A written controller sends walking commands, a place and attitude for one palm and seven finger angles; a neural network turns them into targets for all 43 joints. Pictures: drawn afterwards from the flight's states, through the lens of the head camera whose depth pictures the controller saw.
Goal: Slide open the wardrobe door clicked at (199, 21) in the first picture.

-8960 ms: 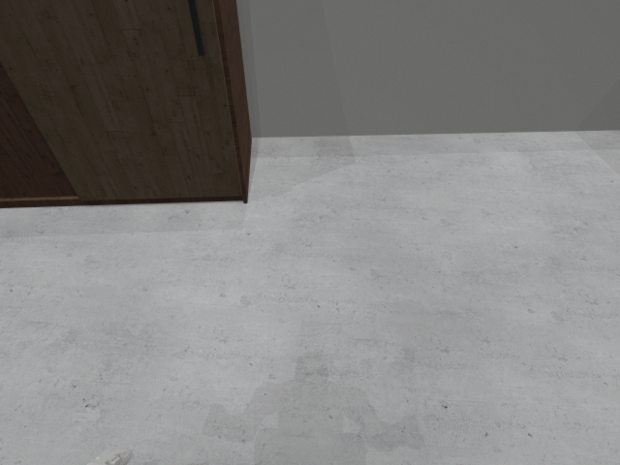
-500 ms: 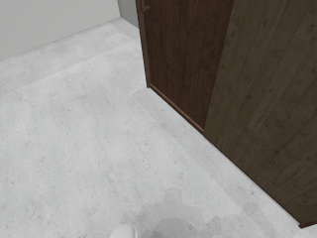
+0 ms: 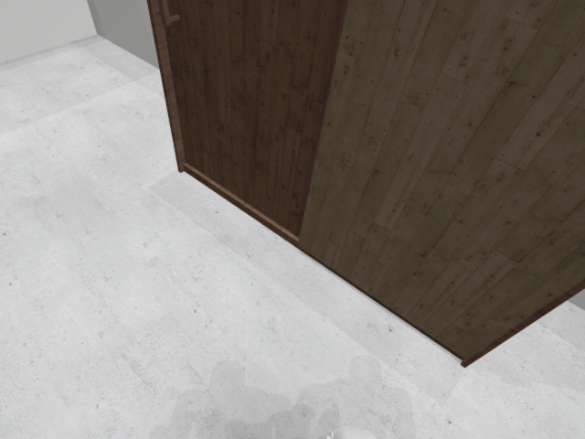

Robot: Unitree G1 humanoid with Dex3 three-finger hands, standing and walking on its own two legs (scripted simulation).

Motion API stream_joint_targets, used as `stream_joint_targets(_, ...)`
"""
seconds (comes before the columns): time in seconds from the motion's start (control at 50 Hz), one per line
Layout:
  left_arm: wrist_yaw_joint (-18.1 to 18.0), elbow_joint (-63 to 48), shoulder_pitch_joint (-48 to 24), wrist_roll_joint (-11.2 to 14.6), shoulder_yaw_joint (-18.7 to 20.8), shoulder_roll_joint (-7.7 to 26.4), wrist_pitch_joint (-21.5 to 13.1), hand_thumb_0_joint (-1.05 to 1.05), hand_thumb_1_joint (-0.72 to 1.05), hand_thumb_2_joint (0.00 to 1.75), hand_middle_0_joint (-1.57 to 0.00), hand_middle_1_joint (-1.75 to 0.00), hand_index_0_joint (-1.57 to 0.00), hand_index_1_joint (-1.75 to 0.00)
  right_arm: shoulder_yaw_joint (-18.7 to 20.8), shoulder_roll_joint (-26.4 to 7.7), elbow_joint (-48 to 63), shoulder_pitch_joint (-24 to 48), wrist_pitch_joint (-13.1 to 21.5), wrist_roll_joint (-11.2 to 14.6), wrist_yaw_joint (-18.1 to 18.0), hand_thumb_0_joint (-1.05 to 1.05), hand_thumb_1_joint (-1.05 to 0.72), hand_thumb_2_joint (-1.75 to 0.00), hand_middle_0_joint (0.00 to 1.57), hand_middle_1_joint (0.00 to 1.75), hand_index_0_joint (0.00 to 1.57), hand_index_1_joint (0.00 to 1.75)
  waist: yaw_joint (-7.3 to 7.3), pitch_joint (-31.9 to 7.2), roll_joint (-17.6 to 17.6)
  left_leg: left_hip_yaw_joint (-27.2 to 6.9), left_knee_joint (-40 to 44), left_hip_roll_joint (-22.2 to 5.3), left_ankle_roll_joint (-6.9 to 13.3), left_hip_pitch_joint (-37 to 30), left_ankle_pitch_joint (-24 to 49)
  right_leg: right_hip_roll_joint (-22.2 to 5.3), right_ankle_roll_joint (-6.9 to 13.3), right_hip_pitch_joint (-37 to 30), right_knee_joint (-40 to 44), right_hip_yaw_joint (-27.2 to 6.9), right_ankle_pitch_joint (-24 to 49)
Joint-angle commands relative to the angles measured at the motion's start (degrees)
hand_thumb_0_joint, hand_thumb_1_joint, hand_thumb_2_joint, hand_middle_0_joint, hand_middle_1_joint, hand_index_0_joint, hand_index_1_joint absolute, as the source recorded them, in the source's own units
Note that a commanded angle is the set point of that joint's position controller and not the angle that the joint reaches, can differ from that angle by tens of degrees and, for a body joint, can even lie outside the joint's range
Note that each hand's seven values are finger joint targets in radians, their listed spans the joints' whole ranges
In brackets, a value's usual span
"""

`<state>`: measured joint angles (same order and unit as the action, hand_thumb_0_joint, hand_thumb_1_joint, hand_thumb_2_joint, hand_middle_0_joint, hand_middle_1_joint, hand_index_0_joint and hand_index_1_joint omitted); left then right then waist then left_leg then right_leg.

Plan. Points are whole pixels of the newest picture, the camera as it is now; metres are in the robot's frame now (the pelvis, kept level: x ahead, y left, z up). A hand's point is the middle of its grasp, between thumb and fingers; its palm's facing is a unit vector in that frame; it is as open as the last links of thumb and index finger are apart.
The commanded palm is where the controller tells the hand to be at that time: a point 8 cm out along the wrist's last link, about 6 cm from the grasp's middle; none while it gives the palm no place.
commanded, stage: turn to face it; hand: right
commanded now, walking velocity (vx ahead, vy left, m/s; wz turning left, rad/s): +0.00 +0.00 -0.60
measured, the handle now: out of the picture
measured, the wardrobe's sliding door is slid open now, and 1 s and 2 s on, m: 0.00 0.00 0.00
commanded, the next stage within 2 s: take the last steps up to it in 0.84 s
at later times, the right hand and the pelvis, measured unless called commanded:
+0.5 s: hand out of the picture -0.01 -0.31 -0.17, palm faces +0.32 +0.91 -0.25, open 7.4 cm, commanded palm none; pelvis -0.02 -0.07 +0.00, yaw -17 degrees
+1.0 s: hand out of the picture -0.03 -0.21 -0.14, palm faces +0.45 +0.85 -0.28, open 7.4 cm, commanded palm none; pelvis -0.02 -0.01 +0.00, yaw -28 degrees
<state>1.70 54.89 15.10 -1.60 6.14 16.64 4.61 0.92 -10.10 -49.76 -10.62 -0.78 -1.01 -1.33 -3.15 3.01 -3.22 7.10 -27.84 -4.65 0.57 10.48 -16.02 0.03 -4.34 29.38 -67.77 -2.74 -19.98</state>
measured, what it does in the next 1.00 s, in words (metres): steps on the spot, turning right: right foot, then left foot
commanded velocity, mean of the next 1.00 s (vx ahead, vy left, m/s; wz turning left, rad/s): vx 0.02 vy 0.00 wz -0.38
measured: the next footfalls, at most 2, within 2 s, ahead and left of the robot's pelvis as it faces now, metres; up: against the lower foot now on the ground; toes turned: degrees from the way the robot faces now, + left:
right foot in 0.26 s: +0.00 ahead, -0.16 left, +0.00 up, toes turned -16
left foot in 0.84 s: +0.06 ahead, +0.06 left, +0.00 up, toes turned -22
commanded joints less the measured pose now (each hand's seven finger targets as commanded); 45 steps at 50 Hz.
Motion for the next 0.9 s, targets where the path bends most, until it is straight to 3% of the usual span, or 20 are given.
stream_joint_targets(0.0, 0.1, -5.1, -5.1, 0.4, 0.0, 2.7, -0.6, 0.00, 0.90, 0.90, -0.20, -0.30, -0.20, -0.30, 3.6, -12.2, 3.2, -2.9, 1.3, -0.2, -0.8, 0.00, -0.90, -0.90, 0.20, 0.30, 0.20, 0.30, 3.87, 0.1, 14.4, -7.4, 9.7, -14.2, 5.2, -3.0, 16.3, -2.2, -1.3, 3.7, 2.8, 2.2, -1.7)
stream_joint_targets(0.12, 0.2, -6.6, -9.7, 1.1, -1.3, 1.4, -1.7, 0.00, 0.90, 0.90, -0.20, -0.30, -0.20, -0.30, 4.6, -15.2, 1.8, -5.0, 0.5, -0.8, -0.4, 0.00, -0.90, -0.90, 0.20, 0.30, 0.20, 0.30, 5.76, -1.8, 17.2, -3.5, 4.8, -16.2, 6.0, -4.6, 24.7, -1.6, -0.2, -4.5, 21.2, 7.7, -6.2)
stream_joint_targets(0.16, 0.0, -6.5, -8.1, 1.2, -1.4, 1.4, -2.1, 0.00, 0.90, 0.90, -0.20, -0.30, -0.20, -0.30, 5.0, -15.9, 1.7, -4.8, 0.3, -0.8, -0.3, 0.00, -0.90, -0.90, 0.20, 0.30, 0.20, 0.30, 5.05, -4.1, 17.5, -2.0, 1.9, -16.6, 5.2, -5.3, 26.8, -1.0, 0.6, -7.9, 26.5, 8.9, -4.6)
stream_joint_targets(0.2, -0.1, -5.8, -3.9, 1.0, -1.1, 3.1, -2.8, 0.00, 0.90, 0.90, -0.20, -0.30, -0.20, -0.30, 5.2, -15.7, 1.6, -3.6, -0.1, -0.2, -0.1, 0.00, -0.90, -0.90, 0.20, 0.30, 0.20, 0.30, 2.50, -6.8, 14.4, 1.8, -5.1, -15.3, 1.6, -2.6, 23.3, -0.8, 1.5, -16.5, 38.6, 9.1, 5.6)
stream_joint_targets(0.22, 0.0, -5.0, -0.5, 0.9, -0.3, 6.5, -3.4, 0.00, 0.90, 0.90, -0.20, -0.30, -0.20, -0.30, 4.8, -14.1, 2.1, -3.8, -0.4, 0.2, 0.0, 0.00, -0.90, -0.90, 0.20, 0.30, 0.20, 0.30, 0.60, -9.6, 5.3, 3.4, -15.1, -13.0, -1.4, 4.5, 16.0, -4.7, 3.0, -26.6, 45.2, 3.6, 14.6)
stream_joint_targets(0.24, -0.5, -5.0, 2.7, 0.5, 1.5, 13.5, -4.0, 0.00, 0.90, 0.90, -0.20, -0.30, -0.20, -0.30, 4.0, -9.8, 4.4, -2.8, -0.6, 0.7, 0.5, 0.00, -0.90, -0.90, 0.20, 0.30, 0.20, 0.30, -1.53, -10.5, -14.3, 4.5, -28.3, -4.3, -6.5, 22.5, -17.0, -21.2, 10.3, -35.2, 46.6, -18.4, 38.1)
stream_joint_targets(0.26, -0.9, -3.4, 6.5, 1.0, 1.7, 15.4, -3.6, 0.00, 0.90, 0.90, -0.20, -0.30, -0.20, -0.30, 3.2, -9.8, 5.7, 1.0, -1.1, 0.1, 0.1, 0.00, -0.90, -0.90, 0.20, 0.30, 0.20, 0.30, -2.99, -12.1, -12.1, -2.2, -34.8, -3.1, -6.1, 24.2, -24.0, -25.4, 15.7, -34.3, 45.0, -20.2, 50.7)
stream_joint_targets(0.28, -1.5, -3.0, 5.1, 0.8, 1.2, 13.6, -3.6, 0.00, 0.90, 0.90, -0.20, -0.30, -0.20, -0.30, 3.3, -10.2, 5.1, 2.1, -1.5, -0.1, -0.1, 0.00, -0.90, -0.90, 0.20, 0.30, 0.20, 0.30, -2.21, -10.4, -9.3, -4.4, -37.5, -4.3, -5.7, 24.4, -20.8, -23.4, 15.8, -32.4, 45.0, -16.0, 49.6)
stream_joint_targets(0.3, -2.2, -3.7, 2.7, 0.6, 0.7, 11.5, -3.9, 0.00, 0.90, 0.90, -0.20, -0.30, -0.20, -0.30, 3.6, -9.9, 4.3, 2.8, -1.4, 0.1, -0.2, 0.00, -0.90, -0.90, 0.20, 0.30, 0.20, 0.30, -1.60, -9.0, -12.1, -5.4, -39.0, -3.9, -5.9, 24.9, -17.5, -19.8, 14.8, -30.8, 44.4, -14.5, 49.5)
stream_joint_targets(0.34, -2.5, -5.4, -2.8, 0.5, -0.6, 8.7, -4.0, 0.00, 0.90, 0.90, -0.20, -0.30, -0.20, -0.30, 3.8, -10.7, 2.6, 2.0, -1.2, 0.2, 0.3, 0.00, -0.90, -0.90, 0.20, 0.30, 0.20, 0.30, 0.85, -5.9, -7.9, -6.5, -40.3, -3.3, -6.4, 23.3, -11.1, -15.8, 13.3, -26.0, 45.0, -10.2, 44.8)
stream_joint_targets(0.4, -2.5, -6.0, -3.4, 0.7, -0.9, 8.0, -4.3, 0.00, 0.90, 0.90, -0.20, -0.30, -0.20, -0.30, 3.7, -10.4, 1.4, -0.1, -1.2, 0.2, 0.6, 0.00, -0.90, -0.90, 0.20, 0.30, 0.20, 0.30, 2.02, -6.5, -4.6, -6.2, -39.0, -1.9, -6.8, 21.4, -6.5, -12.7, 12.2, -26.0, 46.1, -8.5, 41.7)
stream_joint_targets(0.52, -2.4, -5.6, -1.5, 0.6, -0.9, 7.3, -4.1, 0.00, 0.90, 0.90, -0.20, -0.30, -0.20, -0.30, 3.6, -10.2, 1.9, 1.8, -1.4, 0.1, 0.2, 0.00, -0.90, -0.90, 0.20, 0.30, 0.20, 0.30, 1.66, -4.2, -4.0, -7.2, -33.8, -1.0, -7.3, 20.3, -5.1, -12.5, 13.4, -23.6, 49.5, -13.5, 29.3)
stream_joint_targets(0.64, -2.5, -4.6, 0.7, 0.1, -0.6, 6.5, -3.8, 0.00, 0.90, 0.90, -0.20, -0.30, -0.20, -0.30, 2.9, -8.2, 3.3, 5.4, -1.1, 0.5, -0.1, 0.00, -0.90, -0.90, 0.20, 0.30, 0.20, 0.30, 0.45, -4.1, -4.4, -7.2, -23.4, 0.8, -6.4, 16.6, -9.6, -13.1, 15.2, -23.0, 48.4, -18.4, 29.6)
stream_joint_targets(0.72, -2.5, -4.0, -0.1, 0.1, -0.6, 6.0, -3.6, 0.00, 0.90, 0.90, -0.20, -0.30, -0.20, -0.30, 2.7, -7.4, 2.4, 2.5, -0.4, 0.8, -0.3, 0.00, -0.90, -0.90, 0.20, 0.30, 0.20, 0.30, 1.69, -5.3, -5.5, -6.2, -11.9, 3.4, -5.0, 8.0, -7.7, -11.4, 14.4, -19.9, 46.0, -19.2, 33.5)
stream_joint_targets(0.76, -2.5, -3.9, -0.6, 0.4, -0.7, 5.4, -3.6, 0.00, 0.90, 0.90, -0.20, -0.30, -0.20, -0.30, 2.8, -7.5, 1.4, -0.6, 0.1, 1.0, -0.5, 0.00, -0.90, -0.90, 0.20, 0.30, 0.20, 0.30, 3.20, -6.9, -4.3, -5.6, -2.2, 3.8, -4.6, 0.7, 0.0, -9.3, 12.4, -16.8, 43.8, -18.4, 31.2)
stream_joint_targets(0.78, -2.4, -3.6, -0.8, 0.8, -0.8, 4.5, -3.7, 0.00, 0.90, 0.90, -0.20, -0.30, -0.20, -0.30, 3.0, -8.2, 0.7, -2.6, 0.6, 1.0, -0.7, 0.00, -0.90, -0.90, 0.20, 0.30, 0.20, 0.30, 4.22, -8.0, -2.4, -6.5, 5.7, 2.4, -4.3, -5.1, 5.4, -7.5, 10.2, -13.8, 41.5, -17.2, 26.4)
stream_joint_targets(0.8, -2.1, -3.5, 0.0, 1.3, -1.2, 1.9, -3.9, 0.00, 0.90, 0.90, -0.20, -0.30, -0.20, -0.30, 3.4, -11.0, 0.1, -3.9, 1.3, 0.5, -1.0, 0.00, -0.90, -0.90, 0.20, 0.30, 0.20, 0.30, 4.39, -9.2, 4.8, -12.9, 9.6, -4.9, -2.4, -12.9, 8.4, -3.9, 6.8, -6.8, 36.0, -12.9, 16.3)
stream_joint_targets(0.82, -1.9, -4.6, -0.1, 1.5, -1.9, -1.2, -3.9, 0.00, 0.90, 0.90, -0.20, -0.30, -0.20, -0.30, 4.3, -15.6, -0.1, -4.9, 1.8, -0.3, -1.3, 0.00, -0.90, -0.90, 0.20, 0.30, 0.20, 0.30, 4.83, -8.1, 19.2, -25.6, 10.7, -18.3, 3.3, -15.9, 19.0, 4.1, 2.8, 2.6, 25.2, -3.1, -6.7)
stream_joint_targets(0.84, -2.3, -5.0, -1.4, 1.0, -0.8, 1.5, -3.0, 0.00, 0.90, 0.90, -0.20, -0.30, -0.20, -0.30, 4.0, -15.9, 0.6, -5.1, 1.4, -0.1, -1.2, 0.00, -0.90, -0.90, 0.20, 0.30, 0.20, 0.30, 5.24, -6.2, 14.6, -25.8, 10.9, -23.2, 8.3, -5.6, 21.6, 3.0, 2.7, 0.1, 15.2, -3.2, -14.4)
stream_joint_targets(0.88, -1.8, -2.3, -0.3, 0.4, -0.3, 1.4, -1.3, 0.00, 0.90, 0.90, -0.20, -0.30, -0.20, -0.30, 3.8, -12.2, 1.5, 1.3, 1.0, 0.1, -1.2, 0.00, -0.90, -0.90, 0.20, 0.30, 0.20, 0.30, 2.48, -0.5, 13.7, -20.3, 14.2, -16.5, 7.7, 4.5, 5.8, 1.3, 2.6, -0.8, 3.9, -3.9, -8.2)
